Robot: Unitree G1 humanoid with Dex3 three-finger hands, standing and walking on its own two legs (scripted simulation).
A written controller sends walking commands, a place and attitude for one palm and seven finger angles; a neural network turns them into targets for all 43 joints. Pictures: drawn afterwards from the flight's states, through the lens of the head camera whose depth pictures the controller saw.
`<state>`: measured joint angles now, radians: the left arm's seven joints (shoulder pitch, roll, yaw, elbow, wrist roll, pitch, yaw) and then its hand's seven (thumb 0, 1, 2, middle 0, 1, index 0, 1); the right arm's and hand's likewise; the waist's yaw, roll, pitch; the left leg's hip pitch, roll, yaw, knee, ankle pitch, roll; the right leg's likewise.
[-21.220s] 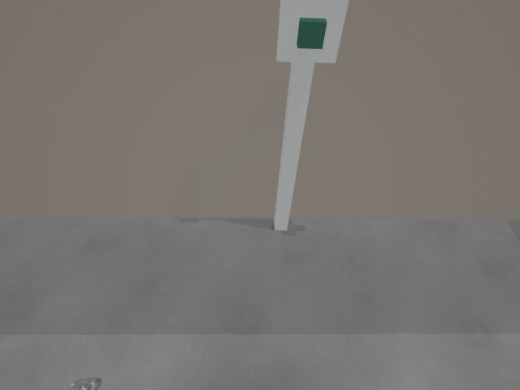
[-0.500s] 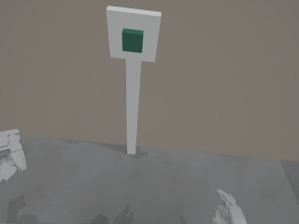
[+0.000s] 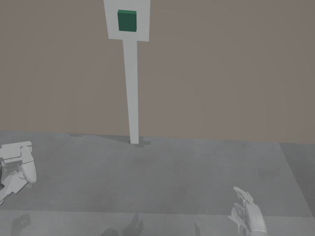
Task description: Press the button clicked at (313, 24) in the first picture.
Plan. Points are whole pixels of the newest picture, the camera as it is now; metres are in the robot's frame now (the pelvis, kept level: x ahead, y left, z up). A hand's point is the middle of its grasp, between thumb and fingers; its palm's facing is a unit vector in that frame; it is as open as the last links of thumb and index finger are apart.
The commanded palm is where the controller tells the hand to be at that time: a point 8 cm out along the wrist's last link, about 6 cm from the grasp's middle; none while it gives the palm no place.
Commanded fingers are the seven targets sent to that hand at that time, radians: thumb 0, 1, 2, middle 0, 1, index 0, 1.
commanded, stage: stop stepping back and stand still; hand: left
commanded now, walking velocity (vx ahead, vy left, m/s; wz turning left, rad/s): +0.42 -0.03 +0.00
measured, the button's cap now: (127, 20) +0.79 +0.16 +0.15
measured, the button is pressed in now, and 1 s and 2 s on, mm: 0 0 0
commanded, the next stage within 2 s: let the arm hang, fingers relaxed in 1.40 s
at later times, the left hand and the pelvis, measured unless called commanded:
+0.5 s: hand out of the picture +0.06 +0.24 +0.18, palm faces +0.41 -0.80 -0.44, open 3.1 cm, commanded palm +0.00 +0.28 +0.18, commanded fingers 0.00 0.90 0.90 -1.30 -1.50 -1.30 -1.50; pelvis -0.12 -0.01 +0.00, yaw +2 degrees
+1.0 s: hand out of the picture +0.04 +0.25 +0.17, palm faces +0.47 -0.75 -0.46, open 3.1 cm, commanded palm -0.03 +0.29 +0.18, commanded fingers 0.00 0.90 0.90 -1.30 -1.50 -1.30 -1.50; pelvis -0.14 +0.00 -0.01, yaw +4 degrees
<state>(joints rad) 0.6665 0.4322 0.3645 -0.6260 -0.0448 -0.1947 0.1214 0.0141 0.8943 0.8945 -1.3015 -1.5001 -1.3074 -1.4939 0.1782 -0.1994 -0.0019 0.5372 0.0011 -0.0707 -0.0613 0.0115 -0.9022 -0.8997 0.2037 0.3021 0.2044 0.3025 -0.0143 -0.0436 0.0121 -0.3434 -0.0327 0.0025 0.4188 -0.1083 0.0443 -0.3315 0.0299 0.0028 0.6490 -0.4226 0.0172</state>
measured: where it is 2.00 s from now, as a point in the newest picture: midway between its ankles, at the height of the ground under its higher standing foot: outside the picture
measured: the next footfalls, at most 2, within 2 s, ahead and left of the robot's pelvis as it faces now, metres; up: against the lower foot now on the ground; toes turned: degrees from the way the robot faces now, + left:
left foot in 0.28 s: -0.03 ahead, +0.13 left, +0.00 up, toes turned +1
right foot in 0.54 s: -0.06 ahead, -0.08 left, +0.00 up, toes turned +0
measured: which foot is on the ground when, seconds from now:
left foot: down 0.00-0.08, up 0.10-0.26, down 0.28-0.54, up 0.56-0.82, down 0.84-1.00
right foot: down 0.00-0.28, up 0.30-0.52, down 0.54-1.00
